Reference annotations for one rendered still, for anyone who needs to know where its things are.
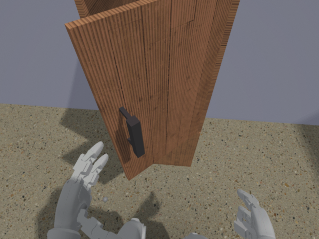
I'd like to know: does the robot right hand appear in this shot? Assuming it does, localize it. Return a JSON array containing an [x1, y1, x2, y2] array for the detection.
[[234, 189, 276, 239]]

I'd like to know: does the handle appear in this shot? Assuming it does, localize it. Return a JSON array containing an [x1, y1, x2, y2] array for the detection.
[[119, 106, 145, 158]]

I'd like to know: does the cupboard door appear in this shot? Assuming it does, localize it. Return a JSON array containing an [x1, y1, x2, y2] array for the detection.
[[65, 0, 233, 181]]

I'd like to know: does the robot left hand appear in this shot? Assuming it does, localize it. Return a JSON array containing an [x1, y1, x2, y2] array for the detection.
[[54, 141, 122, 239]]

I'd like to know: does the robot left thigh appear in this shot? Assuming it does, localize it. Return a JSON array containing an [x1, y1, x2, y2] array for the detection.
[[117, 221, 146, 239]]

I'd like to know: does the left robot forearm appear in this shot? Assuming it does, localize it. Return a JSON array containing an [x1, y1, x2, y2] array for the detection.
[[47, 228, 81, 239]]

